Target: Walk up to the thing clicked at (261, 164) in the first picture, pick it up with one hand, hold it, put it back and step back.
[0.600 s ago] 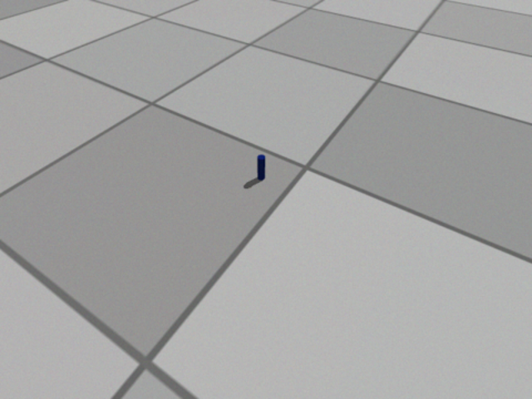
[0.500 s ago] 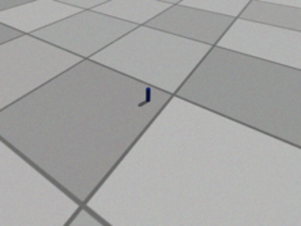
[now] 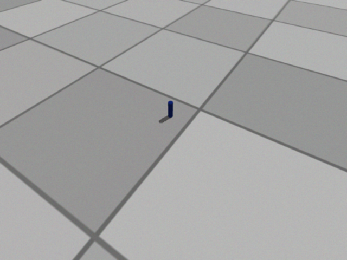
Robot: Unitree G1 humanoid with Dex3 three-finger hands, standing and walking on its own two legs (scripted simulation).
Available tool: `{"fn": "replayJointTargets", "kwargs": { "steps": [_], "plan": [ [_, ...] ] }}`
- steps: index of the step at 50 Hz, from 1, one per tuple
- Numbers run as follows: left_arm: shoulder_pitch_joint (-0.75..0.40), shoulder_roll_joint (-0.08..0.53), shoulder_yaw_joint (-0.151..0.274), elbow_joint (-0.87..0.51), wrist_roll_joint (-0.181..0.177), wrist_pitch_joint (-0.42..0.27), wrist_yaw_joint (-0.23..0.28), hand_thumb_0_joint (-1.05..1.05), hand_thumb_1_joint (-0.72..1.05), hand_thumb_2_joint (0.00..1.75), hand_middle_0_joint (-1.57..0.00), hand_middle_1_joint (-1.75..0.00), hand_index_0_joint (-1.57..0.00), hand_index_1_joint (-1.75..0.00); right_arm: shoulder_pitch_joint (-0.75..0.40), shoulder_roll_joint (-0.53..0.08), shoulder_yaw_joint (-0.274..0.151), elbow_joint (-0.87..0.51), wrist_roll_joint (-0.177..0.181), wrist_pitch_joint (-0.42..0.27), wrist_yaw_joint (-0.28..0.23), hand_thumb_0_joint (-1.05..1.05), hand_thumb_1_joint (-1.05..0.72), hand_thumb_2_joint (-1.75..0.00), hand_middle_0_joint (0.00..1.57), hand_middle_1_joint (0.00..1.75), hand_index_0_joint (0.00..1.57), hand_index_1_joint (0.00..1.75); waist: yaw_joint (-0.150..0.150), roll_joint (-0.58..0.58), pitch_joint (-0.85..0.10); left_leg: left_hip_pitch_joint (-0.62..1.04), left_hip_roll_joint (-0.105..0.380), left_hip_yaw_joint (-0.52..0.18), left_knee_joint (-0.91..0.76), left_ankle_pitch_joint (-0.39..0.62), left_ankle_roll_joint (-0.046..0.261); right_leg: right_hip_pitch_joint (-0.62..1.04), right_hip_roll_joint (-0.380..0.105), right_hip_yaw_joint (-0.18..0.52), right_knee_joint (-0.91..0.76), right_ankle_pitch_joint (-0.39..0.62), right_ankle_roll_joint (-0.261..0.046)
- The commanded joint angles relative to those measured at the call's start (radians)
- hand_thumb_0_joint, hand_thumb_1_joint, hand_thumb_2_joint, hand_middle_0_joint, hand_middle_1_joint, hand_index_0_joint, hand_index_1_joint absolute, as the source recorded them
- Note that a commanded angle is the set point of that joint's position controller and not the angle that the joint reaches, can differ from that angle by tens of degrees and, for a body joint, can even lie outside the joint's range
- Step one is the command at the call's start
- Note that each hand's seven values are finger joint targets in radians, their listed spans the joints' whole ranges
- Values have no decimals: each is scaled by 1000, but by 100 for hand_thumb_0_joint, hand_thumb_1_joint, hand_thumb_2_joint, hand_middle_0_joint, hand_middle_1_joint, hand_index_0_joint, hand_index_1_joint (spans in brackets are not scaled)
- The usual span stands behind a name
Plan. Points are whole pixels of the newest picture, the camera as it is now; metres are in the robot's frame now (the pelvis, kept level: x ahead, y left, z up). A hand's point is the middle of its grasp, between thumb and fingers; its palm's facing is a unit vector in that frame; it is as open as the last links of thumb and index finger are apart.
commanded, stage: stand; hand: left
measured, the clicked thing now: (170, 109) +1.37 +0.00 -0.71
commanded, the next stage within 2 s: walk up in 0.52 s
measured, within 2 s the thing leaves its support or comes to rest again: neither
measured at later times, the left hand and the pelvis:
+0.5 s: hand out of the picture +0.08 +0.25 -0.15, palm faces -0.02 -0.94 -0.35, open 7.4 cm; pelvis +0.00 +0.00 +0.00, yaw +0 degrees
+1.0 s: hand (105, 248) +0.20 +0.18 -0.14, palm faces -0.06 -0.91 -0.41, open 7.4 cm; pelvis +0.12 -0.10 -0.02, yaw -6 degrees
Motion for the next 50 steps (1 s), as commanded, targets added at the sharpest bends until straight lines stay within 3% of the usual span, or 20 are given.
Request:
{"fn": "replayJointTargets", "kwargs": {
  "steps": [1,25,26,27,28,29,30,31,34,36,38,40,41,42,43,44,45,47,48,50],
  "plan": [
    [-42,211,39,-60,-5,-21,15,0,90,90,-20,-30,-20,-30,-37,-204,-40,-55,-2,-26,-10,0,-90,-90,20,30,20,30,-6,-8,-79,4,109,-88,-44,141,36,4,-124,93,-55,159,-25],
    [-36,212,37,-63,-1,-21,18,0,90,90,-20,-30,-20,-30,-35,-212,-43,-57,-1,-24,-12,0,-90,-90,20,30,20,30,-5,-11,-87,20,115,-89,-39,167,39,17,-129,87,-55,183,-23],
    [28,311,108,-138,25,-30,-18,0,90,90,-20,-30,-20,-30,37,-320,-114,-118,-27,-49,8,0,-90,-90,20,30,20,30,-22,-28,-193,85,95,-89,52,-352,112,-42,-72,110,30,-310,-58],
    [4,303,111,-136,33,-27,-31,0,90,90,-20,-30,-20,-30,68,-334,-127,-103,-35,-55,18,0,-90,-90,20,30,20,30,-41,16,-111,77,119,-134,28,-550,138,-214,-73,117,87,-480,-67],
    [-61,276,109,-158,35,-24,-41,0,90,90,-20,-30,-20,-30,107,-338,-136,-95,-38,-55,22,0,-90,-90,20,30,20,30,-75,65,-36,120,167,-209,-46,-647,164,-389,-40,71,165,-473,-51],
    [-108,249,107,-188,37,-22,-50,0,90,90,-20,-30,-20,-30,142,-362,-152,-100,-36,-58,24,0,-90,-90,20,30,20,30,-103,146,15,143,287,-343,-152,-700,221,-511,-12,6,349,-346,-33],
    [-142,253,109,-215,40,-27,-51,0,90,90,-20,-30,-20,-30,150,-385,-164,-115,-38,-65,25,0,-90,-90,20,30,20,30,-120,156,85,116,410,-459,-222,-633,282,-611,-43,45,490,-307,-22],
    [-144,256,107,-232,37,-35,-52,0,90,90,-20,-30,-20,-30,130,-384,-165,-131,-39,-77,22,0,-90,-90,20,30,20,30,-103,96,114,117,432,-473,-230,-529,293,-640,-85,113,506,-281,-25],
    [-74,259,106,-235,23,-49,-76,0,90,90,-20,-30,-20,-30,90,-330,-154,-178,-38,-87,26,0,-90,-90,20,30,20,30,-61,81,38,187,327,-286,-194,-368,252,-580,-107,81,437,-254,-10],
    [3,255,113,-228,18,-39,-94,0,90,90,-20,-30,-20,-30,20,-350,-161,-211,-39,-87,35,0,-90,-90,20,30,20,30,-15,177,26,23,288,-184,-199,-413,216,-406,-104,34,409,-196,1],
    [57,256,121,-215,17,-41,-96,0,90,90,-20,-30,-20,-30,-44,-347,-161,-234,-41,-82,42,0,-90,-90,20,30,20,30,19,213,6,-93,234,-71,-135,-319,176,-207,-96,-8,293,-97,-2],
    [170,260,134,-177,19,-42,-88,0,90,90,-20,-30,-20,-30,-67,-324,-153,-248,-39,-73,46,0,-90,-90,20,30,20,30,79,145,-21,-213,173,29,11,-326,150,-6,-58,-78,229,42,2],
    [233,289,146,-151,23,-45,-80,0,90,90,-20,-30,-20,-30,-47,-296,-144,-247,-40,-67,44,0,-90,-90,20,30,20,30,101,34,-50,-308,132,70,161,-317,135,127,-18,-99,240,25,2],
    [355,337,172,-126,25,-53,-65,0,90,90,-20,-30,-20,-30,-9,-254,-128,-249,-44,-64,42,0,-90,-90,20,30,20,30,158,-139,-112,-437,78,107,448,-288,116,311,-6,-47,223,-77,-18],
    [451,410,196,-124,29,-59,-43,0,90,90,-20,-30,-20,-30,41,-168,-97,-261,-33,-60,45,0,-90,-90,20,30,20,30,194,-409,-113,-577,-25,104,737,-452,89,327,-140,226,38,-408,-46],
    [353,461,189,-185,32,-68,-39,0,90,90,-20,-30,-20,-30,79,-205,-104,-274,-10,-50,47,0,-90,-90,20,30,20,30,129,-359,-90,-599,-57,5,866,-403,52,174,-358,695,-243,-749,-145],
    [225,486,183,-229,20,-67,-44,0,90,90,-20,-30,-20,-30,59,-300,-129,-263,-22,-45,42,0,-90,-90,20,30,20,30,80,-243,5,-540,29,-55,875,-350,47,3,-421,795,-279,-834,-224],
    [133,422,164,-253,0,-73,-38,0,90,90,-20,-30,-20,-30,66,-326,-139,-227,-13,-48,47,0,-90,-90,20,30,20,30,23,-115,95,-520,104,-94,877,-218,52,-122,-354,608,-245,-655,-216],
    [101,382,153,-264,-4,-79,-33,0,90,90,-20,-30,-20,-30,136,-311,-133,-201,-3,-45,50,0,-90,-90,20,30,20,30,-5,-102,75,-472,112,-90,827,-169,60,-130,-296,464,-209,-555,-177],
    [127,350,139,-251,-8,-88,-33,0,90,90,-20,-30,-20,-30,187,-290,-130,-188,-1,-37,63,0,-90,-90,20,30,20,30,-15,-126,65,-406,104,-68,759,-81,61,-177,-235,339,-204,-446,-136]
  ]
}}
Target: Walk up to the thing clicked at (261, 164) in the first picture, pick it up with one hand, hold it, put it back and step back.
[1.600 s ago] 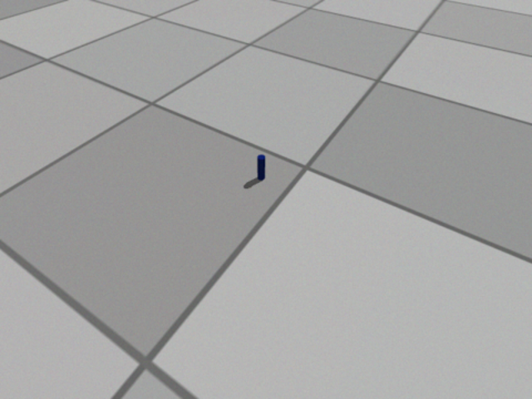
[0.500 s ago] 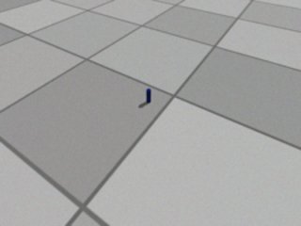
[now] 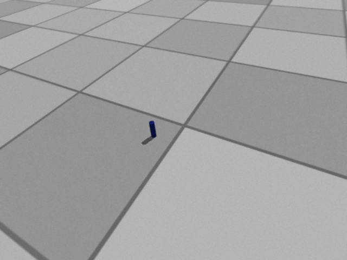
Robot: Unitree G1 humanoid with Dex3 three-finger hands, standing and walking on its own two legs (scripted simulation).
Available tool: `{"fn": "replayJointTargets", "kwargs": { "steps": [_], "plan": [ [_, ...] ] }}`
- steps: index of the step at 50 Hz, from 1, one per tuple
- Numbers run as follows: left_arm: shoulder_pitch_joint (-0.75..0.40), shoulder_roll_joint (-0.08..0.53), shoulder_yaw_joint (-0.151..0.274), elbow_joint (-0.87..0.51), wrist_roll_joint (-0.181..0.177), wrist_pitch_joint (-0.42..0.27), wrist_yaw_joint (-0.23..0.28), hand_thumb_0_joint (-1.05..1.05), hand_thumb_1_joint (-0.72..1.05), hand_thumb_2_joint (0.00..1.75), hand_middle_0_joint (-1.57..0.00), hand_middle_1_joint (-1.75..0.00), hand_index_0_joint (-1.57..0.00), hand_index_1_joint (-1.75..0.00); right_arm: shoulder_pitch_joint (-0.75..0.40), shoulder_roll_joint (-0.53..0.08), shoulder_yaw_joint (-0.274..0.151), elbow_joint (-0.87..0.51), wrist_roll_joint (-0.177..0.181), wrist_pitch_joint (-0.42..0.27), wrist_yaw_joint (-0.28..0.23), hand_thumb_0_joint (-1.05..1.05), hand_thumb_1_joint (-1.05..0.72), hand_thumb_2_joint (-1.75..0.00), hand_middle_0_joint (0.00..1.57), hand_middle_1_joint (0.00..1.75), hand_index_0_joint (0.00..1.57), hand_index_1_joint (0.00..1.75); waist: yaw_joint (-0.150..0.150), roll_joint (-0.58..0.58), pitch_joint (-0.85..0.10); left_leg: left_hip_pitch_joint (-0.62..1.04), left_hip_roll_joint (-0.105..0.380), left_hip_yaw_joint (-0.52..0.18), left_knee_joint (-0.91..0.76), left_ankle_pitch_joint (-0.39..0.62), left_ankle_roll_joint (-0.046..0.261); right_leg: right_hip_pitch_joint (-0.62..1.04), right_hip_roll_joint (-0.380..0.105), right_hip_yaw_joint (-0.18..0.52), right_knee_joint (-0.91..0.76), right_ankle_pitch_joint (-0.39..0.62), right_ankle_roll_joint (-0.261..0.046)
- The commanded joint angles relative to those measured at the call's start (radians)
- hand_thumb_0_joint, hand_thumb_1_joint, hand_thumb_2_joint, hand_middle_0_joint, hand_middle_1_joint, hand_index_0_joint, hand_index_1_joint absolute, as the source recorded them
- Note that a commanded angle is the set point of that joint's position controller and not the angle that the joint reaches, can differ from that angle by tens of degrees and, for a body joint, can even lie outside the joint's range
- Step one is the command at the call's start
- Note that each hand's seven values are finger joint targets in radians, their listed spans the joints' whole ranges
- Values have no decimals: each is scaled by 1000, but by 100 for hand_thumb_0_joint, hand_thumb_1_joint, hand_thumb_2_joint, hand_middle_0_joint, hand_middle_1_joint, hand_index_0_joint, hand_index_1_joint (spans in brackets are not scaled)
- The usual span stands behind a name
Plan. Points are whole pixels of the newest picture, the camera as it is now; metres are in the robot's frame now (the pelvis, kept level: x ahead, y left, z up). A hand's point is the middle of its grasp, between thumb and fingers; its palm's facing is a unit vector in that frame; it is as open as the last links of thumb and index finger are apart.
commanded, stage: walk up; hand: left
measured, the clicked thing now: (152, 129) +1.22 +0.23 -0.69
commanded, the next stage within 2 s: none
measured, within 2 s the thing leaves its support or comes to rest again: neither
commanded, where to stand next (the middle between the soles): +0.95 +0.03 m, yaw -3 degrees
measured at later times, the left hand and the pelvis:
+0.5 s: hand (78, 216) +0.30 +0.31 -0.14, palm faces -0.10 -0.92 -0.37, open 7.4 cm; pelvis +0.24 +0.04 +0.00, yaw -3 degrees
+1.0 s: hand (105, 160) +0.49 +0.27 -0.11, palm faces -0.04 -0.91 -0.42, open 7.4 cm; pelvis +0.44 -0.01 +0.01, yaw -3 degrees
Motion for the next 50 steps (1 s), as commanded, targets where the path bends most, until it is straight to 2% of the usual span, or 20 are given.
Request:
{"fn": "replayJointTargets", "kwargs": {
  "steps": [1,7,12,14,16,17,18,19,20,23,24,29,34,36,37,38,40,43,45,50],
  "plan": [
    [-43,296,64,-85,-17,-44,31,0,90,90,-20,-30,-20,-30,49,-180,-45,-78,7,-28,15,0,-90,-90,20,30,20,30,-36,-194,90,-145,69,-64,-45,164,0,-56,-227,366,-460,-366,-119],
    [10,307,72,-117,-19,-62,32,0,90,90,-20,-30,-20,-30,-85,-165,-50,-164,-12,-32,37,0,-90,-90,20,30,20,30,2,-140,98,-236,93,-41,-311,218,-52,49,-234,279,-452,-271,-161],
    [78,301,66,-114,-14,-57,34,0,90,90,-20,-30,-20,-30,-180,-132,-47,-208,-12,-59,38,0,-90,-90,20,30,20,30,47,-142,58,-132,59,24,-514,268,-30,140,-211,177,-326,72,-143],
    [45,312,64,-129,-13,-52,35,0,90,90,-20,-30,-20,-30,-132,-133,-54,-203,-7,-66,34,0,-90,-90,20,30,20,30,9,-159,24,2,46,37,-551,264,-10,101,-238,180,-260,180,-139],
    [49,281,50,-139,-15,-46,41,0,90,90,-20,-30,-20,-30,49,-171,-76,-149,-17,-75,19,0,-90,-90,20,30,20,30,-81,-42,-81,272,-19,75,-628,258,21,59,-148,84,38,361,-93],
    [90,223,29,-145,-22,-41,45,0,90,90,-20,-30,-20,-30,197,-230,-99,-116,-33,-81,6,0,-90,-90,20,30,20,30,-139,96,-166,472,49,-32,-657,128,71,-88,-79,33,318,304,-58],
    [121,135,3,-160,-36,-40,47,0,90,90,-20,-30,-20,-30,255,-294,-116,-129,-43,-87,-7,0,-90,-90,20,30,20,30,-146,288,-214,632,292,-421,-700,45,138,-338,48,39,537,-186,-11],
    [119,235,28,-143,-39,-34,59,0,90,90,-20,-30,-20,-30,231,-313,-119,-146,-8,-85,-9,0,-90,-90,20,30,20,30,-141,162,-210,651,391,-673,-817,-30,247,-447,79,106,617,-294,-22],
    [70,274,23,-136,-28,-35,67,0,90,90,-20,-30,-20,-30,189,-307,-122,-154,11,-79,-9,0,-90,-90,20,30,20,30,-136,106,-152,559,413,-635,-815,2,280,-470,12,165,681,-265,-30],
    [72,243,22,-114,-41,-41,47,0,90,90,-20,-30,-20,-30,89,-208,-66,-199,24,-84,-21,0,-90,-90,20,30,20,30,-74,17,-40,352,267,-218,-788,457,189,-363,-48,178,591,-120,-13],
    [77,226,23,-109,-44,-36,40,0,90,90,-20,-30,-20,-30,91,-198,-57,-197,28,-89,-22,0,-90,-90,20,30,20,30,-60,32,-20,280,246,-156,-789,526,180,-318,-53,165,563,-107,-3],
    [8,201,23,-145,-29,-22,6,0,90,90,-20,-30,-20,-30,23,-222,-54,-243,14,-95,-17,0,-90,-90,20,30,20,30,-39,94,57,154,238,-41,-841,391,214,-255,-117,61,216,-12,39],
    [67,224,57,-97,-14,-28,-2,0,90,90,-20,-30,-20,-30,-31,-224,-49,-262,23,-89,-5,0,-90,-90,20,30,20,30,30,23,-18,-37,180,-3,-714,54,149,99,-52,-24,54,176,19],
    [144,272,84,-74,-7,-33,10,0,90,90,-20,-30,-20,-30,2,-180,-32,-258,15,-82,-4,0,-90,-90,20,30,20,30,76,-100,-74,-113,117,43,-490,73,108,275,-26,-17,53,65,-2],
    [203,320,103,-73,-1,-42,22,0,90,90,-20,-30,-20,-30,56,-131,-16,-257,16,-80,-3,0,-90,-90,20,30,20,30,109,-300,-108,-199,25,113,-202,81,74,363,-104,143,-101,-173,-45],
    [214,388,112,-101,-2,-55,35,0,90,90,-20,-30,-20,-30,115,-86,2,-262,18,-73,-3,0,-90,-90,20,30,20,30,83,-415,-97,-321,-74,85,26,-121,22,350,-364,591,-286,-297,-129],
    [109,392,96,-136,-24,-51,38,0,90,90,-20,-30,-20,-30,73,-210,-30,-236,12,-59,-20,0,-90,-90,20,30,20,30,57,-262,-16,-349,2,-38,125,-106,4,219,-447,747,-355,-318,-251],
    [45,316,67,-137,-31,-58,49,0,90,90,-20,-30,-20,-30,89,-175,-23,-184,35,-52,-14,0,-90,-90,20,30,20,30,0,-216,37,-248,32,-99,39,49,8,78,-296,389,-323,-4,-135],
    [25,297,61,-140,-28,-63,50,0,90,90,-20,-30,-20,-30,131,-161,-27,-168,27,-43,-4,0,-90,-90,20,30,20,30,-24,-245,12,-189,34,-78,-29,106,-4,46,-251,260,-306,89,-143],
    [46,302,66,-165,-16,-70,49,0,90,90,-20,-30,-20,-30,22,-150,-33,-201,7,-32,22,0,-90,-90,20,30,20,30,4,-202,25,-209,41,-27,-270,165,-44,58,-256,172,-339,-45,-185]
  ]
}}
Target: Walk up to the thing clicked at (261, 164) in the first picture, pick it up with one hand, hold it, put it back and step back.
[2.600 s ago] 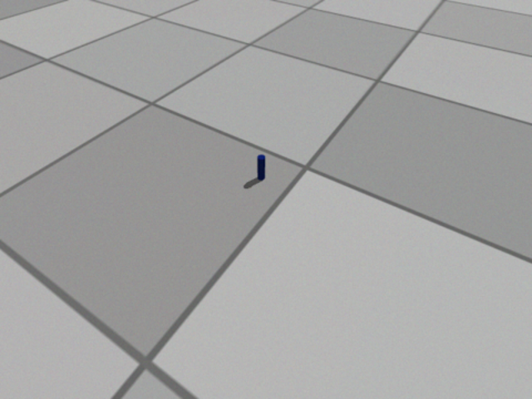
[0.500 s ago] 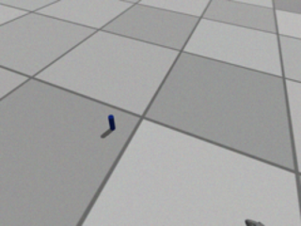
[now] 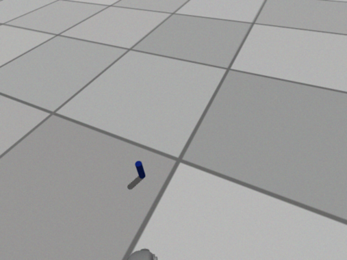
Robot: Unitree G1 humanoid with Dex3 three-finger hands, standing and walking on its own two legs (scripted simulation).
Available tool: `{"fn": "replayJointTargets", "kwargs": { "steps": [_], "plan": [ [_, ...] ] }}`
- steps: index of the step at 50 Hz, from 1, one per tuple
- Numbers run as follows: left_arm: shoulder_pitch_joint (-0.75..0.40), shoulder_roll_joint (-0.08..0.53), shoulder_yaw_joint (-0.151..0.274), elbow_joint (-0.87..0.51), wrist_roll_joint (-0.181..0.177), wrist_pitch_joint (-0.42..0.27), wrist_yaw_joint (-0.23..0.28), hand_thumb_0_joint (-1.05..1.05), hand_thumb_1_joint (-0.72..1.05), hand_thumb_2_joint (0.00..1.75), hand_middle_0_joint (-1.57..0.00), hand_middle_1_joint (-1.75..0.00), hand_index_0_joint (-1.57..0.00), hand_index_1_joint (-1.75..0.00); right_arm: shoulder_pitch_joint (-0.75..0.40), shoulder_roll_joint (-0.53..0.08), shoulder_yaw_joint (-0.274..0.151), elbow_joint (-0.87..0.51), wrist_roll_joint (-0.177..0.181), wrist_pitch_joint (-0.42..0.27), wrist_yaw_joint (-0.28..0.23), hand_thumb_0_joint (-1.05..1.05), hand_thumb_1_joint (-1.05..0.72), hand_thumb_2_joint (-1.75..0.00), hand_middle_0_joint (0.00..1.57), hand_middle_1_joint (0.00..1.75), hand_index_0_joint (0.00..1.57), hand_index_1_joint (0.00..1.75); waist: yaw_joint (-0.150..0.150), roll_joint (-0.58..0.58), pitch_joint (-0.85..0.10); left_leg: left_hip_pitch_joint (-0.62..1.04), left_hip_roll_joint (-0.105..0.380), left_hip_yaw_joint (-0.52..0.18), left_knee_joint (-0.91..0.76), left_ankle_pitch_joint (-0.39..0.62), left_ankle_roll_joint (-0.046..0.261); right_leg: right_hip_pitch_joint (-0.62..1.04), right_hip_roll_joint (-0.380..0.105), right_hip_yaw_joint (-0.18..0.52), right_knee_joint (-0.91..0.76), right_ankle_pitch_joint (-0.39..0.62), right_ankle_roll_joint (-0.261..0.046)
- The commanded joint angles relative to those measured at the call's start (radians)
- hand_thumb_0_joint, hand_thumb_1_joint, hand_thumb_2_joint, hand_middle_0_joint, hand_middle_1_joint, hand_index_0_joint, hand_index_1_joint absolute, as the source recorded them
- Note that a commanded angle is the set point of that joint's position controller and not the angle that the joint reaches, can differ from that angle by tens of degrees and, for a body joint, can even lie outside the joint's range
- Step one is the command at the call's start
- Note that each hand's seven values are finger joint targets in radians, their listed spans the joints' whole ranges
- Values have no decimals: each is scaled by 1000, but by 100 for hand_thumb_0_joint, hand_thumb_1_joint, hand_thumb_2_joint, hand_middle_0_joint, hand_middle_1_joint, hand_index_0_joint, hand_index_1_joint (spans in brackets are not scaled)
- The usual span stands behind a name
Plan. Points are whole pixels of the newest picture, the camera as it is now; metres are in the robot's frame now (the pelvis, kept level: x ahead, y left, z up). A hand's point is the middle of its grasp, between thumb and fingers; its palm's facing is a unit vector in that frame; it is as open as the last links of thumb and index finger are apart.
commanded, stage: walk up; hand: left
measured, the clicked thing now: (140, 170) +0.77 +0.28 -0.70
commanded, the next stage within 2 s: none
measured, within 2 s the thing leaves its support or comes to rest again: neither
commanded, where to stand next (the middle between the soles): +0.50 +0.07 m, yaw +0 degrees
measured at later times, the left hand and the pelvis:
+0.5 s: hand (59, 231) +0.24 +0.35 -0.14, palm faces -0.04 -0.93 -0.35, open 7.4 cm; pelvis +0.18 +0.07 +0.00, yaw +1 degrees
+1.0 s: hand (80, 181) +0.38 +0.32 -0.12, palm faces +0.00 -0.91 -0.41, open 7.4 cm; pelvis +0.33 +0.05 +0.00, yaw +1 degrees
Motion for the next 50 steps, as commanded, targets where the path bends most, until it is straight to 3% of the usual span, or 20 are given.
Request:
{"fn": "replayJointTargets", "kwargs": {
  "steps": [1,6,9,10,11,12,13,16,18,23,26,30,33,34,35,36,37,40,42,50],
  "plan": [
    [-5,308,99,-88,0,-36,23,0,90,90,-20,-30,-20,-30,-39,-151,-54,-78,-16,-17,13,0,-90,-90,20,30,20,30,4,-202,3,-48,38,8,-185,63,-17,7,-230,187,-265,-58,-200],
    [-10,327,96,-88,-2,-27,22,0,90,90,-20,-30,-20,-30,-84,-146,-62,-87,-16,-37,22,0,-90,-90,20,30,20,30,-4,-180,-35,145,17,69,-364,104,11,-17,-248,151,-171,24,-169],
    [-27,287,75,-97,8,-16,22,0,90,90,-20,-30,-20,-30,109,-195,-89,-21,-19,-46,7,0,-90,-90,20,30,20,30,-122,-41,-119,491,-23,61,-433,74,44,-164,-190,88,128,118,-115],
    [37,216,48,-91,-2,-12,22,0,90,90,-20,-30,-20,-30,190,-259,-111,0,-28,-53,-7,0,-90,-90,20,30,20,30,-145,162,-168,612,68,-97,-543,-135,88,-285,-85,-9,416,77,-70],
    [71,150,32,-97,-10,-7,19,0,90,90,-20,-30,-20,-30,188,-313,-117,-35,-31,-60,-16,0,-90,-90,20,30,20,30,-121,276,-152,678,284,-524,-666,-252,161,-495,46,21,608,-249,-20],
    [61,257,56,-68,-2,5,35,0,90,90,-20,-30,-20,-30,155,-338,-120,-50,1,-58,-19,0,-90,-90,20,30,20,30,-119,144,-123,572,367,-644,-739,-332,234,-488,15,93,672,-281,-33],
    [24,293,58,-61,1,10,40,0,90,90,-20,-30,-20,-30,116,-321,-118,-51,11,-52,-20,0,-90,-90,20,30,20,30,-105,89,-49,464,357,-598,-747,-322,252,-483,-28,127,711,-246,-41],
    [65,263,60,-16,-18,14,24,0,90,90,-20,-30,-20,-30,31,-223,-71,-74,13,-64,-29,0,-90,-90,20,30,20,30,-44,40,13,341,214,-240,-722,48,159,-392,-68,157,603,-95,-28],
    [81,245,62,-4,-15,21,14,0,90,90,-20,-30,-20,-30,32,-218,-66,-73,11,-73,-30,0,-90,-90,20,30,20,30,-34,59,-8,293,186,-154,-715,130,170,-317,-68,120,551,-54,-6],
    [-36,215,59,-51,-1,27,-4,0,90,90,-20,-30,-20,-30,67,-233,-73,-88,1,-75,-31,0,-90,-90,20,30,20,30,-65,76,10,347,195,-113,-754,100,224,-360,-85,80,344,-7,27],
    [-106,203,58,-76,3,20,-9,0,90,90,-20,-30,-20,-30,101,-232,-73,-88,-1,-68,-31,0,-90,-90,20,30,20,30,-91,59,-8,416,179,-87,-708,228,211,-353,-67,43,222,38,16],
    [-118,188,62,-70,2,8,-8,0,90,90,-20,-30,-20,-30,69,-221,-69,-105,-3,-54,-30,0,-90,-90,20,30,20,30,-70,40,-20,347,160,-36,-611,300,188,-187,-17,1,95,61,-4],
    [58,236,88,-12,6,-10,14,0,90,90,-20,-30,-20,-30,68,-160,-43,-129,7,-46,-31,0,-90,-90,20,30,20,30,24,-129,-137,238,86,36,-305,274,122,170,9,26,-54,90,-33],
    [139,307,114,-2,14,-16,26,0,90,90,-20,-30,-20,-30,110,-101,-21,-140,9,-50,-31,0,-90,-90,20,30,20,30,52,-320,-200,85,-5,98,-56,84,76,298,-174,301,-123,-29,-80],
    [124,356,119,-34,6,-19,33,0,90,90,-20,-30,-20,-30,150,-90,-11,-130,3,-39,-32,0,-90,-90,20,30,20,30,30,-340,-174,-89,-94,62,70,-226,40,343,-375,642,-220,-143,-152],
    [68,360,114,-40,-7,-11,31,0,90,90,-20,-30,-20,-30,132,-194,-39,-100,-5,-22,-42,0,-90,-90,20,30,20,30,30,-221,-130,-100,-46,6,132,-241,41,257,-412,699,-242,-276,-226],
    [34,344,110,-55,-10,-9,32,0,90,90,-20,-30,-20,-30,107,-212,-46,-89,-7,-21,-46,0,-90,-90,20,30,20,30,22,-217,-85,-130,-20,-20,153,-230,39,203,-398,666,-258,-281,-253],
    [-28,279,87,-70,-16,-15,35,0,90,90,-20,-30,-20,-30,127,-181,-40,-45,5,-16,-32,0,-90,-90,20,30,20,30,-25,-192,-18,-64,16,-51,89,-90,29,77,-251,352,-254,-70,-160],
    [-32,274,84,-73,-9,-19,33,0,90,90,-20,-30,-20,-30,135,-163,-41,-34,-2,-10,-21,0,-90,-90,20,30,20,30,-30,-218,-3,-22,4,-30,56,-24,16,6,-212,267,-261,2,-161],
    [-27,290,94,-106,7,-10,16,0,90,90,-20,-30,-20,-30,8,-150,-57,-54,-22,-21,4,0,-90,-90,20,30,20,30,-5,-237,37,63,38,42,-280,91,-29,-96,-207,178,-291,-217,-182]
  ]
}}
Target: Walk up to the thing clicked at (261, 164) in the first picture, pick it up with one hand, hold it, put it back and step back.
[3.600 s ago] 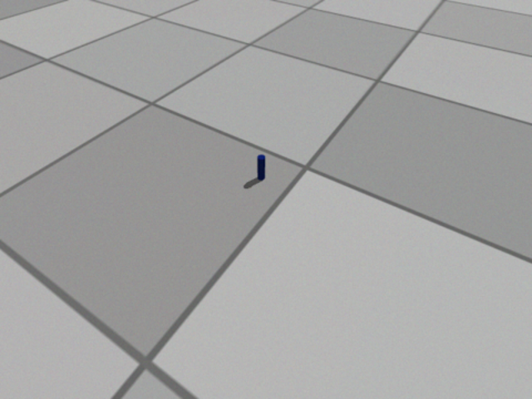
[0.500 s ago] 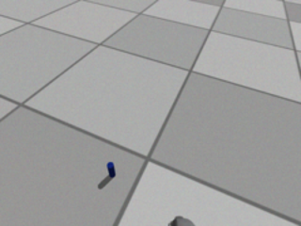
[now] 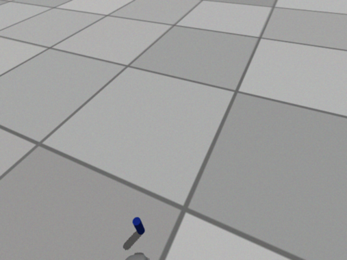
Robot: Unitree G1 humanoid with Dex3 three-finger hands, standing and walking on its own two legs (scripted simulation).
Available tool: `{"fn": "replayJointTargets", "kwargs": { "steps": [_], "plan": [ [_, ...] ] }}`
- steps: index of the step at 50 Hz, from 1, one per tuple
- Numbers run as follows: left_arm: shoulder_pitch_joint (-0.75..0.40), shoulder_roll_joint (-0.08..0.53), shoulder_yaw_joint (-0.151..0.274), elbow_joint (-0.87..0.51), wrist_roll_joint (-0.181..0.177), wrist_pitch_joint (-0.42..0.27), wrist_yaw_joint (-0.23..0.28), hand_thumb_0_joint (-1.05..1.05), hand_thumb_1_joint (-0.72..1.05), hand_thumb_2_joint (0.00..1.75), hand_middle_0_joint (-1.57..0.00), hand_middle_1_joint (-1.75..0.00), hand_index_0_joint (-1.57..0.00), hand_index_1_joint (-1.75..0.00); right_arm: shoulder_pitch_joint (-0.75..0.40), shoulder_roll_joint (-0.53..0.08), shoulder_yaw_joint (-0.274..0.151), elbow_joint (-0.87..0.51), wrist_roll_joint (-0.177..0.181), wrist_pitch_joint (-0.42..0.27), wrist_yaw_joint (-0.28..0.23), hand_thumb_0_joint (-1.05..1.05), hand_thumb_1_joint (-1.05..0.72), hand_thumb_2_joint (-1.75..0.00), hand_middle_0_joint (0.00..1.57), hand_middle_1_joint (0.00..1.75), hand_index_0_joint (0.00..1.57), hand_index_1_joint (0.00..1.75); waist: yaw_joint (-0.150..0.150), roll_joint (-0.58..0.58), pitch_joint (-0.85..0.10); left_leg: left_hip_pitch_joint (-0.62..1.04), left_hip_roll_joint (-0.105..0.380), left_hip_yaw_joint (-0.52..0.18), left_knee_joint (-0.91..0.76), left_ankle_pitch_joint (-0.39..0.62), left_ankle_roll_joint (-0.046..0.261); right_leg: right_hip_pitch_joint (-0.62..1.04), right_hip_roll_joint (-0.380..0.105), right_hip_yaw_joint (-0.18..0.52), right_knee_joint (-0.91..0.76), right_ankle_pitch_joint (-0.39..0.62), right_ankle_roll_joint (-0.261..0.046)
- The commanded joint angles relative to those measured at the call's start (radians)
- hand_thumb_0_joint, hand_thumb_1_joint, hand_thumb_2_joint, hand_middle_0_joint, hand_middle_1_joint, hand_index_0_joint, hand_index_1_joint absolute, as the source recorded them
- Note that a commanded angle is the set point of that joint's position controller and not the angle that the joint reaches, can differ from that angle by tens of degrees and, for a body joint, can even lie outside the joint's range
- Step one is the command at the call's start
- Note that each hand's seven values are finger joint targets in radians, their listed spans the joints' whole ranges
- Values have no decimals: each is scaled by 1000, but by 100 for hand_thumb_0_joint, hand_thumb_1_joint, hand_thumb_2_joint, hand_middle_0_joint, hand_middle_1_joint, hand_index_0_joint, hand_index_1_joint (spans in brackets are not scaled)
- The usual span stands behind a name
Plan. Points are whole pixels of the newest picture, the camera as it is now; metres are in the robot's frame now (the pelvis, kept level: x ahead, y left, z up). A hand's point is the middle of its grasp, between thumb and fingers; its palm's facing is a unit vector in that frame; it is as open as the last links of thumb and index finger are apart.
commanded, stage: walk up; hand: left
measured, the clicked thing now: (138, 226) +0.44 +0.23 -0.70
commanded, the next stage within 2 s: none
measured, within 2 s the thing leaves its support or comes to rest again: neither
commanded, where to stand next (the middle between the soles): +0.17 +0.02 m, yaw -1 degrees
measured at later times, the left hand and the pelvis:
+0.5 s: hand out of the picture +0.16 +0.31 -0.17, palm faces -0.05 -0.93 -0.37, open 7.4 cm; pelvis +0.09 +0.04 -0.02, yaw -1 degrees
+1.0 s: hand (82, 241) +0.22 +0.27 -0.15, palm faces -0.05 -0.95 -0.31, open 7.4 cm; pelvis +0.10 +0.03 +0.00, yaw -2 degrees
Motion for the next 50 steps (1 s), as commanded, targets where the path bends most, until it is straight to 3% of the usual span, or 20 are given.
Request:
{"fn": "replayJointTargets", "kwargs": {
  "steps": [1,3,6,7,8,9,10,11,14,21,24,26,27,28,29,30,32,34,39,50],
  "plan": [
    [-15,294,92,-83,0,-18,16,0,90,90,-20,-30,-20,-30,-29,-151,-52,-68,-3,-40,1,0,-90,-90,20,30,20,30,14,-219,36,74,-3,40,-154,64,-4,-125,-215,172,-216,-201,-167],
    [-22,290,85,-79,-4,-9,18,0,90,90,-20,-30,-20,-30,-28,-143,-50,-55,-3,-48,-9,0,-90,-90,20,30,20,30,10,-196,10,147,-26,59,-196,76,3,-134,-214,157,-146,-129,-164],
    [-32,246,56,-81,-6,9,23,0,90,90,-20,-30,-20,-30,67,-160,-56,-18,-6,-62,-33,0,-90,-90,20,30,20,30,-58,-96,-62,366,-68,67,-294,60,34,-204,-186,121,88,22,-110],
    [5,194,35,-79,-7,16,24,0,90,90,-20,-30,-20,-30,130,-208,-71,-3,-9,-68,-45,0,-90,-90,20,30,20,30,-83,69,-99,441,13,-60,-402,-88,63,-249,-123,61,298,-10,-76],
    [65,116,12,-80,-19,20,25,0,90,90,-20,-30,-20,-30,114,-287,-83,-27,-16,-73,-53,0,-90,-90,20,30,20,30,-52,285,-104,492,237,-418,-505,-62,128,-401,18,13,504,-272,-4],
    [103,205,36,-39,-16,35,43,0,90,90,-20,-30,-20,-30,85,-327,-90,-50,6,-70,-53,0,-90,-90,20,30,20,30,-48,169,-93,456,328,-552,-547,-90,235,-427,25,70,579,-338,-8],
    [62,256,46,-25,-9,40,51,0,90,90,-20,-30,-20,-30,80,-317,-93,-42,16,-63,-52,0,-90,-90,20,30,20,30,-58,144,-44,398,335,-558,-538,-77,278,-424,-15,117,629,-333,-13],
    [34,266,46,-25,-10,40,52,0,90,90,-20,-30,-20,-30,61,-281,-82,-50,16,-60,-56,0,-90,-90,20,30,20,30,-54,89,-18,362,289,-452,-528,27,274,-417,-23,144,645,-317,-13],
    [61,224,45,4,-23,45,44,0,90,90,-20,-30,-20,-30,30,-218,-52,-58,21,-72,-69,0,-90,-90,20,30,20,30,-23,90,-52,375,169,-169,-438,442,184,-348,-35,169,575,-189,-9],
    [-4,175,35,35,-23,61,51,0,90,90,-20,-30,-20,-30,-63,-197,-29,-80,12,-51,-83,0,-90,-90,20,30,20,30,-18,119,-80,253,153,-31,-355,593,206,-174,-34,64,331,-68,29],
    [1,175,39,69,-20,60,55,0,90,90,-20,-30,-20,-30,-103,-200,-27,-81,21,-33,-82,0,-90,-90,20,30,20,30,-4,99,-104,194,163,-48,-290,475,206,-70,-9,43,238,-16,23],
    [-3,186,42,87,-11,54,56,0,90,90,-20,-30,-20,-30,-145,-172,-14,-76,32,-18,-78,0,-90,-90,20,30,20,30,18,40,-119,135,122,-46,-237,209,147,20,-4,56,83,56,-2],
    [-29,218,50,81,-2,47,58,0,90,90,-20,-30,-20,-30,-129,-131,0,-68,37,-12,-77,0,-90,-90,20,30,20,30,16,-51,-117,85,91,-30,-196,90,99,50,-69,158,31,104,-26],
    [-74,258,53,68,7,36,60,0,90,90,-20,-30,-20,-30,-103,-91,12,-59,41,-9,-76,0,-90,-90,20,30,20,30,-19,-199,-112,76,8,21,-106,-44,51,1,-214,378,-57,98,-79],
    [-152,296,51,57,-4,38,57,0,90,90,-20,-30,-20,-30,-109,-106,9,-38,38,0,-83,0,-90,-90,20,30,20,30,-30,-233,-72,153,-68,38,-84,-228,31,-153,-306,457,-101,69,-175],
    [-224,298,46,48,-2,43,54,0,90,90,-20,-30,-20,-30,-88,-131,-3,3,31,2,-86,0,-90,-90,20,30,20,30,-43,-257,-46,247,-55,30,-64,-251,32,-257,-307,450,-90,19,-193],
    [-231,239,27,61,-6,50,51,0,90,90,-20,-30,-20,-30,-103,-143,-1,42,36,-5,-76,0,-90,-90,20,30,20,30,-53,-221,-24,308,-44,22,-225,-133,41,-287,-198,295,-89,-48,-91],
    [-253,207,19,75,-8,50,51,0,90,90,-20,-30,-20,-30,-128,-145,-1,68,32,-12,-71,0,-90,-90,20,30,20,30,-50,-220,-74,319,-6,-15,-311,-4,51,-208,-142,230,-55,-33,-27],
    [-278,194,14,117,-11,59,40,0,90,90,-20,-30,-20,-30,-184,-146,21,124,16,-17,-63,0,-90,-90,20,30,20,30,-19,-168,-44,277,4,-43,-416,-131,46,-176,-128,246,-137,-265,-9],
    [-306,172,8,207,-20,59,35,0,90,90,-20,-30,-20,-30,-220,-146,38,213,11,-40,-68,0,-90,-90,20,30,20,30,-6,-31,-97,273,47,-56,-535,33,37,31,-106,173,-134,60,-1]
  ]
}}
